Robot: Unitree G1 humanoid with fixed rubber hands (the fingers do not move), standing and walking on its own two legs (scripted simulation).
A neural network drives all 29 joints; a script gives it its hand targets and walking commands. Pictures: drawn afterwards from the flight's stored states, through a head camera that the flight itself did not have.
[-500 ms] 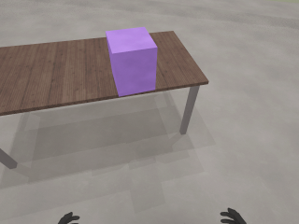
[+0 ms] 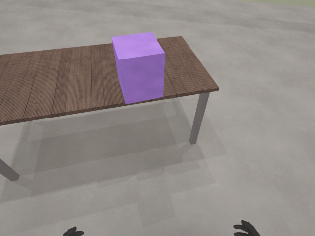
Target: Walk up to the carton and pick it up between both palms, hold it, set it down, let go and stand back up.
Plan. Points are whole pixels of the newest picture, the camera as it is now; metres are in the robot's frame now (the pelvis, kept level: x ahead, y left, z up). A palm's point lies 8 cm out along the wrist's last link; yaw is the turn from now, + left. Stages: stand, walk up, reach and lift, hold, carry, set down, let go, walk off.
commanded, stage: stand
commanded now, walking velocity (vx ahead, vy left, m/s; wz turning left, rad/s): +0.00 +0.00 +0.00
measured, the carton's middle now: (138, 68) +0.88 +0.08 -0.07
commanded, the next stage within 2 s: walk up in 0.44 s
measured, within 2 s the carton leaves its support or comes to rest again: neither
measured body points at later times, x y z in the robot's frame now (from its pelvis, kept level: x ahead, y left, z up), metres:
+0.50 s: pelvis +0.00 +0.00 +0.00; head +0.00 +0.00 +0.45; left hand +0.10 +0.25 -0.11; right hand +0.10 -0.25 -0.11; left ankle +0.01 +0.12 -0.73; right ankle +0.02 -0.13 -0.73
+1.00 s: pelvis +0.06 +0.02 +0.00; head +0.05 +0.04 +0.44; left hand +0.09 +0.30 -0.14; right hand +0.11 -0.25 -0.11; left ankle +0.03 +0.12 -0.73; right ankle +0.06 -0.10 -0.67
